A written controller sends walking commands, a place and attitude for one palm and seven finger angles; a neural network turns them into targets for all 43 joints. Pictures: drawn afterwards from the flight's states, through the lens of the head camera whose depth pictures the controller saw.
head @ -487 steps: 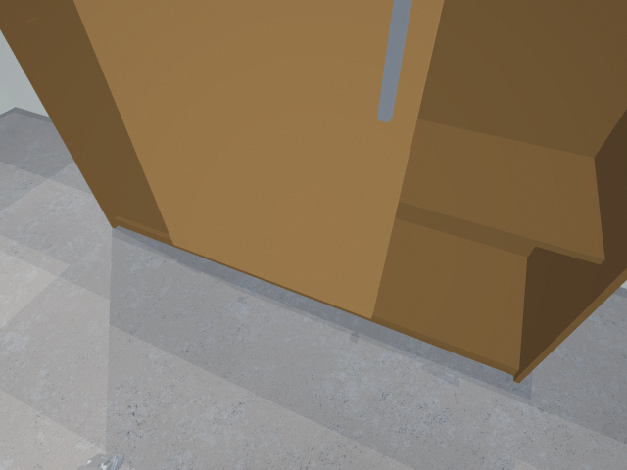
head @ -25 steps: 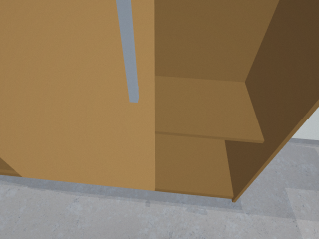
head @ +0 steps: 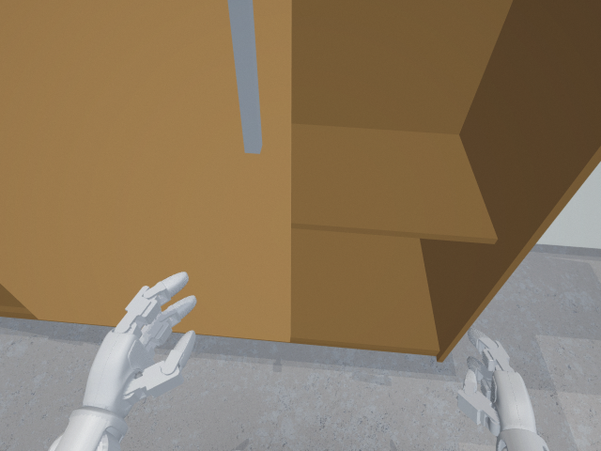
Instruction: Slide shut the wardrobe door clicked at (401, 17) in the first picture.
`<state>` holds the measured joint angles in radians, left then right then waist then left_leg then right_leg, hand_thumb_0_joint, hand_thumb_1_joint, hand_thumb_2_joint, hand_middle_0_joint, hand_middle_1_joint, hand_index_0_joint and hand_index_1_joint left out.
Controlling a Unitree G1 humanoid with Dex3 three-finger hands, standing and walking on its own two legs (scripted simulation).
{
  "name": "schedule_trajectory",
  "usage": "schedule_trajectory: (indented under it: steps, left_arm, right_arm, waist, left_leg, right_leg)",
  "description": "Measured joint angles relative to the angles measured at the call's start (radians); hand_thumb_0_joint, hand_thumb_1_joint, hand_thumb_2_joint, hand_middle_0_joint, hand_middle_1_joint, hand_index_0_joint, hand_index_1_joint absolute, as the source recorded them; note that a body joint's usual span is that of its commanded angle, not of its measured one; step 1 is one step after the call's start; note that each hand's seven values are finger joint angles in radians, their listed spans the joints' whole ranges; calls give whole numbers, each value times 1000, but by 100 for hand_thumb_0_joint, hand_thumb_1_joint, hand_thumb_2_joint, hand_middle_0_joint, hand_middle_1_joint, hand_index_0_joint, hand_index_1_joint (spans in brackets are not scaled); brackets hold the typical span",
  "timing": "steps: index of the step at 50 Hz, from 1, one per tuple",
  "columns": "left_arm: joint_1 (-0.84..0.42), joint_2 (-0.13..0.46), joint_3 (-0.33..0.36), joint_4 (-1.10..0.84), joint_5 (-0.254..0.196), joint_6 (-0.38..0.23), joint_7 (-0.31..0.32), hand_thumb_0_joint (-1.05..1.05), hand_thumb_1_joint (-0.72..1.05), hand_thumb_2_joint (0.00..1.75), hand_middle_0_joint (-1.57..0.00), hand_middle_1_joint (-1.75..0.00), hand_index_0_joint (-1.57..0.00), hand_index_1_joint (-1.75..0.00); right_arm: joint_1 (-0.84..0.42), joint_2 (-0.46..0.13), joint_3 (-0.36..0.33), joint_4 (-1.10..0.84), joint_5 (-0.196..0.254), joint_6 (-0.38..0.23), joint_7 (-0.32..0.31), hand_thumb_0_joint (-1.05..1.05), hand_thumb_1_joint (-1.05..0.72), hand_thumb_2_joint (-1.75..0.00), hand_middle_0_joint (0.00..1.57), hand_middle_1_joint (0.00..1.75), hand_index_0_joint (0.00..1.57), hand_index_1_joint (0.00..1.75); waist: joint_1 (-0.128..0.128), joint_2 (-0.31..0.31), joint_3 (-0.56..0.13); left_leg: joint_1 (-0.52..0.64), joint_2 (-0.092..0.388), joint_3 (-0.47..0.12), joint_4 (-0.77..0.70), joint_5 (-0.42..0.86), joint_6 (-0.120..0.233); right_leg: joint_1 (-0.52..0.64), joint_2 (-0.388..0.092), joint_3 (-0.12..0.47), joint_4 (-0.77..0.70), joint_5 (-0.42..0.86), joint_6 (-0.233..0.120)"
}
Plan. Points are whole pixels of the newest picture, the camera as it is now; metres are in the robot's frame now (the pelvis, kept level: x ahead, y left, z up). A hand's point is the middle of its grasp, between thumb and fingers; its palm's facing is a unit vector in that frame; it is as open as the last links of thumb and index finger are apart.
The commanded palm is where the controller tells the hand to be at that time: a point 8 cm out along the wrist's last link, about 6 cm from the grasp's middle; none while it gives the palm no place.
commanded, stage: raise the hand with hooked fingers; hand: left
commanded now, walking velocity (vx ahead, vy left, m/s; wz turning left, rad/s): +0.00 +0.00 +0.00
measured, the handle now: (247, 39) +0.55 +0.10 +0.29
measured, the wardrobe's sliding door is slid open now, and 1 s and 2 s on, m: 0.50 0.50 0.50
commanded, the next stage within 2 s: move the hooked fingers beside the handle in 1.72 s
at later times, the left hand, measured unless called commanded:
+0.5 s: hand (86, 316) +0.23 +0.23 +0.14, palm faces +0.00 -1.00 -0.09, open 11.3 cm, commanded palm +0.19 +0.28 +0.15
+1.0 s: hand out of the picture +0.25 +0.28 +0.24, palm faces +0.06 -0.99 -0.15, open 13.8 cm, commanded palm +0.22 +0.32 +0.25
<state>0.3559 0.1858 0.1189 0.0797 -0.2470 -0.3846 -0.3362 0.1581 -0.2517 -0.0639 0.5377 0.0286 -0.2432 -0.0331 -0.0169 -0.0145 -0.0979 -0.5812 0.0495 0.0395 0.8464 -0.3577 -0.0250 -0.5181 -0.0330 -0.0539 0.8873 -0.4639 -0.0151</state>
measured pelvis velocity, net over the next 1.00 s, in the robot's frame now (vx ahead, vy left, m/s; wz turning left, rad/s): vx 0.00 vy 0.01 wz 0.04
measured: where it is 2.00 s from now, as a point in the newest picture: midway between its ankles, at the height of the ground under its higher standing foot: outside the picture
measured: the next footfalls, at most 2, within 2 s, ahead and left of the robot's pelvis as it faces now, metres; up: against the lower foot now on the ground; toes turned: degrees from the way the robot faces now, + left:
none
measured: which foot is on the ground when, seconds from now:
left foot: down 0.00-1.00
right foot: down 0.00-1.00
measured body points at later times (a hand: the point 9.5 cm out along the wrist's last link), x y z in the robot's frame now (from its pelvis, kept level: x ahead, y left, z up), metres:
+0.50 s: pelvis -0.01 +0.01 +0.02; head -0.01 +0.00 +0.47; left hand +0.22 +0.29 +0.15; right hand +0.14 -0.22 -0.06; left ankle +0.04 +0.14 -0.70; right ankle -0.01 -0.11 -0.70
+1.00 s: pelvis +0.00 +0.01 +0.04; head -0.03 -0.01 +0.49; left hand +0.24 +0.33 +0.25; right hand +0.22 -0.19 -0.01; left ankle +0.04 +0.14 -0.70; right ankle -0.01 -0.11 -0.70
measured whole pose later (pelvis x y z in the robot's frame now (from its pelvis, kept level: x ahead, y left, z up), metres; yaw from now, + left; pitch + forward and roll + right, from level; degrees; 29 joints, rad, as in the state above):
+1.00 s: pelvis +0.00 +0.01 +0.04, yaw +2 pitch -4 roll -1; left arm -0.03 0.46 0.44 -0.02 -0.36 0.12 -0.45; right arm 0.20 -0.25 0.09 0.62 0.07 -0.30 -0.09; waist 0.06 0.06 -0.02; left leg -0.23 0.04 0.00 0.49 -0.20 -0.01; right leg -0.11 -0.02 -0.10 0.45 -0.27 0.00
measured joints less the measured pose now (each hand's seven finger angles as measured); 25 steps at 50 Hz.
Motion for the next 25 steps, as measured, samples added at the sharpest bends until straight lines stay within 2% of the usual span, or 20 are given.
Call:
schedule_trajectory:
  steps: [2, 4, 7, 10, 12, 15, 19, 22, 25]
  left_arm:
    - [56, 7, 12, -34, -6, 44, 20, 1, 62, 77, -22, -49, -23, -49]
    - [101, 16, 26, -76, -3, 59, 57, 2, 57, 75, -23, -52, -23, -52]
    - [105, 37, 41, -129, -3, 33, 84, 2, 50, 72, -23, -56, -24, -56]
    - [44, 58, 43, -149, -16, 17, 59, 2, 42, 69, -23, -61, -24, -61]
    - [-9, 74, 42, -147, -22, 42, 31, 2, 38, 67, -23, -64, -24, -64]
    - [-76, 103, 51, -124, -31, 116, -6, 1, 30, 64, -24, -68, -25, -68]
    - [-111, 132, 100, -102, -62, 211, -16, 1, 21, 60, -25, -74, -26, -74]
    - [-107, 142, 150, -114, -86, 240, -9, 1, 14, 57, -26, -79, -26, -79]
    - [-107, 147, 182, -132, -100, 249, -11, 1, 7, 54, -26, -83, -27, -83]
  right_arm:
    - [4, -1, 2, -42, 2, 14, -8, 1, -91, -90, 20, 30, 20, 30]
    - [16, 0, 10, -62, -2, 18, -17, 1, -91, -90, 20, 30, 20, 30]
    - [36, 3, 35, -49, -6, 5, -28, 1, -91, -90, 20, 30, 20, 30]
    - [46, 12, 72, -4, -1, -7, -34, 1, -91, -90, 20, 30, 20, 30]
    - [52, 24, 95, 28, 4, -10, -37, 1, -91, -90, 20, 30, 20, 30]
    - [69, 44, 123, 61, 10, -11, -42, 1, -91, -90, 20, 30, 20, 30]
    - [103, 56, 137, 78, 13, -22, -43, 2, -91, -90, 21, 30, 20, 30]
    - [130, 46, 132, 84, 15, -36, -40, 2, -90, -90, 21, 30, 20, 30]
    - [148, 22, 120, 93, 20, -55, -40, 2, -90, -90, 21, 30, 20, 30]
  waist:
    - [13, -1, 6]
    - [28, 2, 12]
    - [46, 16, 28]
    - [54, 35, 46]
    - [52, 46, 53]
    - [39, 59, 58]
    - [15, 67, 58]
    - [7, 67, 53]
    - [10, 66, 54]
  left_leg:
    - [-6, 3, -11, 19, -8, 1]
    - [-10, 6, -27, 31, -12, 1]
    - [-17, 8, -60, 46, -10, 0]
    - [-14, 7, -82, 45, -1, -1]
    - [-2, 7, -86, 31, 9, 1]
    - [31, 7, -74, -12, 30, 4]
    - [86, 8, -47, -83, 58, 9]
    - [122, 8, -31, -126, 73, 12]
    - [151, 6, -26, -155, 82, 15]
  right_leg:
    - [3, 4, -10, 7, -5, -2]
    - [13, 8, -25, 4, -5, -3]
    - [31, 13, -57, -10, 1, -5]
    - [52, 17, -79, -31, 14, -5]
    - [67, 18, -82, -51, 28, -4]
    - [94, 19, -73, -92, 52, -1]
    - [133, 20, -48, -153, 85, 5]
    - [161, 20, -34, -192, 103, 8]
    - [190, 19, -30, -224, 116, 12]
